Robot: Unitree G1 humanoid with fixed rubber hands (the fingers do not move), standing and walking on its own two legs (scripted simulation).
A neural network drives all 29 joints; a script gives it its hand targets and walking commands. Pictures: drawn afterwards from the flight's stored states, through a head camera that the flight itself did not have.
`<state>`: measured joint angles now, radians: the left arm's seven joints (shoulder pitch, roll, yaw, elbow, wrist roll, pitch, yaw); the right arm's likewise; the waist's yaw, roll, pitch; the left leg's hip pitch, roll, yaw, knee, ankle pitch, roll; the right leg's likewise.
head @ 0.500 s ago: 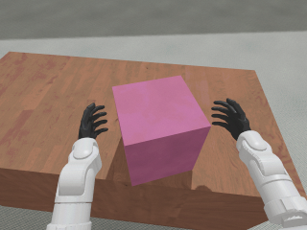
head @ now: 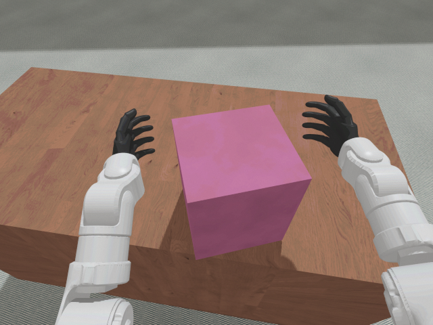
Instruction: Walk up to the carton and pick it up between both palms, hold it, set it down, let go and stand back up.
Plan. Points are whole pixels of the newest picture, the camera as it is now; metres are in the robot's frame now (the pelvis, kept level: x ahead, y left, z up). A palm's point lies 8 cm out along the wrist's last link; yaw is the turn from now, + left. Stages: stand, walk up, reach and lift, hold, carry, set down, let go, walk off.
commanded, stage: reach and lift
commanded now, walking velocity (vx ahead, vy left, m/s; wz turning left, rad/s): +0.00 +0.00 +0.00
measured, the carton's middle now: (231, 184) +0.42 +0.05 -0.01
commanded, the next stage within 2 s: none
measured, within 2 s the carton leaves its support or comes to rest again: neither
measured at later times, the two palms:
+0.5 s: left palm (130, 144) +0.38 +0.23 +0.13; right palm (329, 119) +0.49 -0.12 +0.14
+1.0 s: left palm (147, 175) +0.38 +0.21 +0.04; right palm (308, 152) +0.48 -0.10 +0.06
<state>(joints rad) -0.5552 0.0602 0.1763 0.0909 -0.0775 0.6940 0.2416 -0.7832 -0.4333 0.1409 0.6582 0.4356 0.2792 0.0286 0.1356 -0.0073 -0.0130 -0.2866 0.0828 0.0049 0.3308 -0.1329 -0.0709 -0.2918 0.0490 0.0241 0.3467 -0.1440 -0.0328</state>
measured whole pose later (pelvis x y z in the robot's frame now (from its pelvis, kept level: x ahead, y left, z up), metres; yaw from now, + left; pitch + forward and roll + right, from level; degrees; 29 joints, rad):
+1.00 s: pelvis +0.00 +0.00 -0.01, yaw +0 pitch +16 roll -1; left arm -0.71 -0.03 0.20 0.86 0.02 0.01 0.23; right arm -0.95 -0.30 0.06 1.27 0.23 -0.12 0.06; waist 0.19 -0.02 -0.15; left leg -0.56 0.09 -0.01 0.44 -0.16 -0.07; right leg -0.53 0.05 0.01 0.41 -0.15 -0.03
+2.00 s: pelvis +0.01 +0.00 +0.00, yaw +1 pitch +13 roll +0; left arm -0.63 -0.19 0.54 0.75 0.37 -0.11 0.12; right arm -0.84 -0.08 -0.42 1.17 -0.30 -0.24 0.05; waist 0.14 -0.02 -0.10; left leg -0.40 0.08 0.02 0.28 -0.10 -0.06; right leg -0.40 0.04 0.00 0.30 -0.12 -0.03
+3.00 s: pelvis +0.02 +0.00 +0.00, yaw +2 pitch +13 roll +0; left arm -0.63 -0.19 0.51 0.73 0.33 -0.09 0.12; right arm -0.84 -0.09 -0.37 1.19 -0.23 -0.30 0.02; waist 0.14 -0.02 -0.07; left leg -0.40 0.09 0.08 0.27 -0.09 -0.05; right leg -0.39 0.03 -0.03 0.29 -0.12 -0.04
